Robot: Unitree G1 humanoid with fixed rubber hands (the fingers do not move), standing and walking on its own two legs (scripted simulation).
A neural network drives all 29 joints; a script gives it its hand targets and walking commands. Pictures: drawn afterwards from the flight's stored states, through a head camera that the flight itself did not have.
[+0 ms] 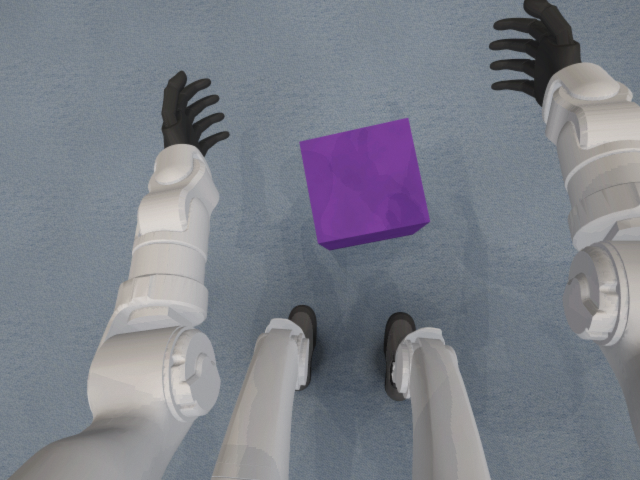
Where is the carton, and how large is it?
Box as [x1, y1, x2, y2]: [299, 118, 429, 249]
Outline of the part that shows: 407,118 299,142 318,243 328,249 334,249 412,234 429,221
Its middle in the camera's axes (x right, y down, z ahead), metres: +0.10 -0.11 +0.85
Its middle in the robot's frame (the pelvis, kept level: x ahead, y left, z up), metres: +0.51 +0.01 -0.52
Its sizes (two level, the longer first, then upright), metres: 0.210 0.200 0.250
